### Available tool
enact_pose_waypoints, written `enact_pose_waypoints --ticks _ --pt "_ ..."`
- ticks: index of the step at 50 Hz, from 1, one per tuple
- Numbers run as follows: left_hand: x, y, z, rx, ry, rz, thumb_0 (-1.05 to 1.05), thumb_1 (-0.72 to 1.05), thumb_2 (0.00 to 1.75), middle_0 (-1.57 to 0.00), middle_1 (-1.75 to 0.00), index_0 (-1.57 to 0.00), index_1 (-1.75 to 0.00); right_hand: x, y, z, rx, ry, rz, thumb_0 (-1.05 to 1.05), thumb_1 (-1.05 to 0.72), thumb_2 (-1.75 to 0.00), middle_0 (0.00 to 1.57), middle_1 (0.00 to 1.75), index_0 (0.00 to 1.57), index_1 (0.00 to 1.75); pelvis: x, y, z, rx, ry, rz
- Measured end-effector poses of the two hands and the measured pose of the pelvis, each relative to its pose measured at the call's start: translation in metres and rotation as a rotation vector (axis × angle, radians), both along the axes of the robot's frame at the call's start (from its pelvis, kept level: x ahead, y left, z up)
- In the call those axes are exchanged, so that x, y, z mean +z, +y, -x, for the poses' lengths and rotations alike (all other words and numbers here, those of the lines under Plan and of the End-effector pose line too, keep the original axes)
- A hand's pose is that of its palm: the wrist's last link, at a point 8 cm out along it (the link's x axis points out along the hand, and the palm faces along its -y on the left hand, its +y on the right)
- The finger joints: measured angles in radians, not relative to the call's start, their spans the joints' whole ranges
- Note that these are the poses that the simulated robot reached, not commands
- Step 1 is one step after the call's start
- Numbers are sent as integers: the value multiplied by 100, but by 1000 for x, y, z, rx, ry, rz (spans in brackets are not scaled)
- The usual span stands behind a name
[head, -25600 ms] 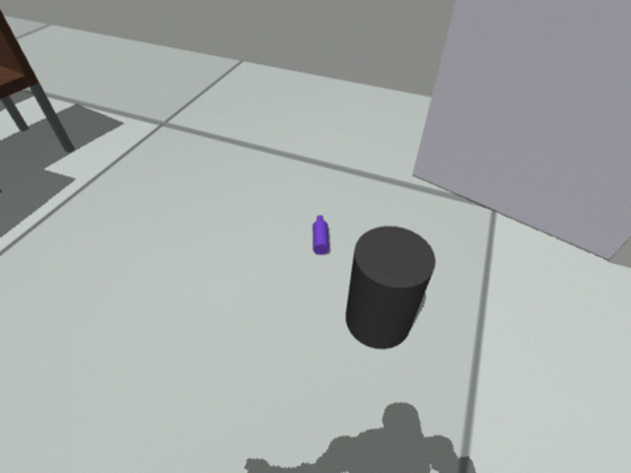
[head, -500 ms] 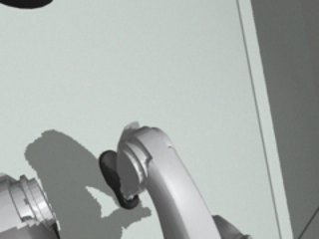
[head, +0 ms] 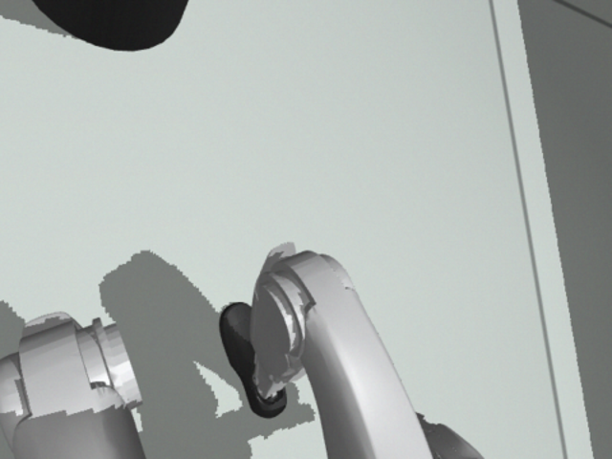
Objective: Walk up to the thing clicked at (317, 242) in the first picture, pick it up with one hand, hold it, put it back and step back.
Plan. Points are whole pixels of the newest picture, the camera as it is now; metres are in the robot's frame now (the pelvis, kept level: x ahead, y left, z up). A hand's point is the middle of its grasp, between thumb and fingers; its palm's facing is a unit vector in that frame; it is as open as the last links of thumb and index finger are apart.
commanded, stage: settle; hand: left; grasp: from above
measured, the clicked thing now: out of the picture +0.46 +0.38 -0.27
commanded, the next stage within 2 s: lift in 0.42 s
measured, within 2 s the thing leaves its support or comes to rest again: neither
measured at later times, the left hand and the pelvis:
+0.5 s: hand out of the picture +0.45 +0.34 -0.17, palm faces -0.42 -0.19 -0.89, open 9.4 cm; pelvis +0.00 -0.01 +0.00, yaw +5 degrees
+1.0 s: hand out of the picture +0.39 +0.36 -0.07, palm faces -0.46 -0.21 -0.86, open 9.3 cm; pelvis +0.00 +0.00 +0.07, yaw +9 degrees
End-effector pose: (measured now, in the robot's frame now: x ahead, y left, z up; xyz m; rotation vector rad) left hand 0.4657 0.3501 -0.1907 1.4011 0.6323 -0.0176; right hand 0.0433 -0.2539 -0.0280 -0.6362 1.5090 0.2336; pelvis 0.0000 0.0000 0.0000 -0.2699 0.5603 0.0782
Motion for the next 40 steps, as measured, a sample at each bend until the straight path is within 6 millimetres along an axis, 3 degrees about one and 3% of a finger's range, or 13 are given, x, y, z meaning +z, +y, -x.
enact_pose_waypoints --ticks 7,12,23,32,40 --pt "39 5 1 7 -2 -29 1 13 24 -81 -39 -84 -34 -13 -9 -27 -17 -73 -32 0 -91 -90 20 30 20 30 4 -1 -4 10 31 -24" --pt "56 4 5 19 38 -30 1 12 23 -82 -38 -85 -32 -25 -9 -40 -30 -123 -66 0 -91 -90 20 30 20 30 5 -3 -2 19 40 -46" --pt "71 -6 9 -10 57 -7 1 12 24 -82 -38 -85 -33 -44 -10 -33 -82 -111 -75 0 -91 -90 20 30 20 30 4 -9 0 34 42 -85" --pt "97 -3 6 -14 15 -16 1 14 23 -80 -39 -83 -34 -38 -14 -24 -155 -103 -26 0 -91 -90 20 30 20 30 13 -8 0 40 68 -88" --pt "131 8 21 14 71 -3 1 15 23 -79 -41 -81 -36 -19 -14 -27 -211 -116 -2 0 -91 -90 20 30 20 30 36 -5 -1 53 93 -93"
